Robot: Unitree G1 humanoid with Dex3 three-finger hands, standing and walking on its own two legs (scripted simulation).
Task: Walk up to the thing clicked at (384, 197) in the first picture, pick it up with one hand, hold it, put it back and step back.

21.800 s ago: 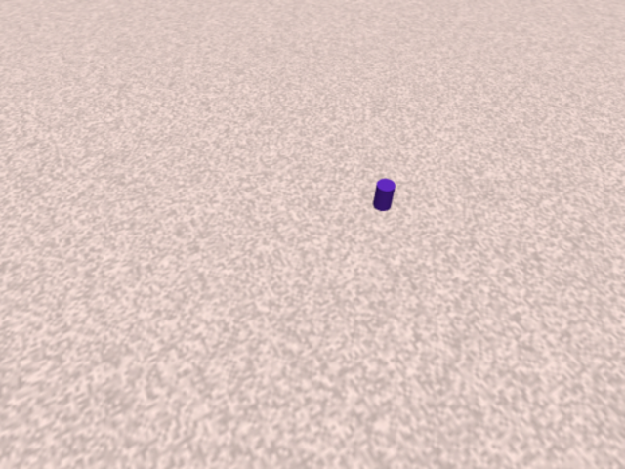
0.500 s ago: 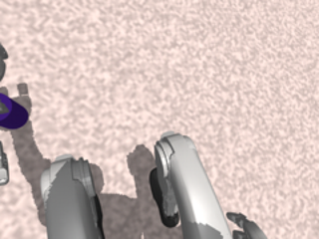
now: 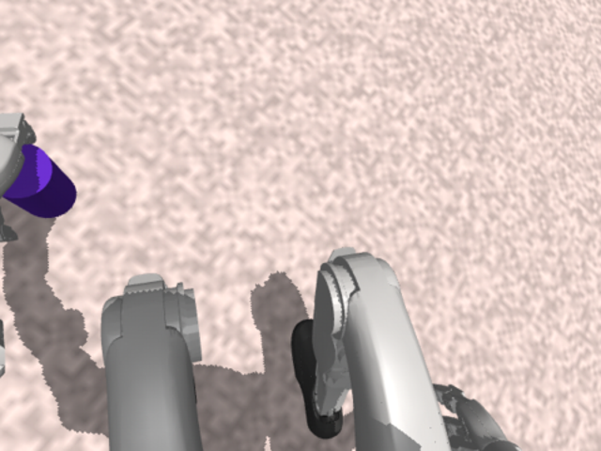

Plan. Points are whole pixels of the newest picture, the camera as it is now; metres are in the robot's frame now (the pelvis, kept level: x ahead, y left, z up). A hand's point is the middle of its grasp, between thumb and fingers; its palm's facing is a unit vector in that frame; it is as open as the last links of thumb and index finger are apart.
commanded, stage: withdraw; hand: left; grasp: from above
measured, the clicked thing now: (35, 183) +0.48 +0.33 -0.26
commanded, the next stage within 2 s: go down in 1.12 s
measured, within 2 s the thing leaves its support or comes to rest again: neither
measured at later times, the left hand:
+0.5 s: hand out of the picture +0.46 +0.35 -0.01, palm faces -0.46 -0.07 -0.88, open 14.1 cm
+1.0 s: hand out of the picture +0.45 +0.33 -0.08, palm faces -0.44 -0.06 -0.89, open 14.0 cm
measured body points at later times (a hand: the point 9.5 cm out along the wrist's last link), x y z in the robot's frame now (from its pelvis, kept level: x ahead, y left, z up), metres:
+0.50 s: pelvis +0.01 +0.00 +0.09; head +0.23 +0.06 +0.48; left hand +0.48 +0.35 +0.04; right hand +0.06 -0.26 -0.02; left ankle +0.08 +0.12 -0.29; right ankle +0.10 -0.13 -0.29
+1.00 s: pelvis -0.01 +0.00 +0.06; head +0.22 +0.08 +0.44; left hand +0.47 +0.33 -0.03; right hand +0.07 -0.28 -0.04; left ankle +0.07 +0.12 -0.29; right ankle +0.10 -0.13 -0.29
